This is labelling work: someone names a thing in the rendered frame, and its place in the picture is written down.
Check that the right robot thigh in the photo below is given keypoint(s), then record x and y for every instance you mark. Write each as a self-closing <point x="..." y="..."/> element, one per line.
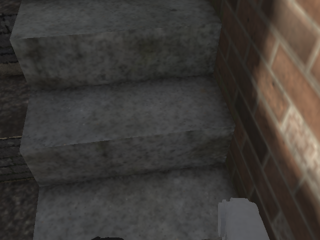
<point x="239" y="219"/>

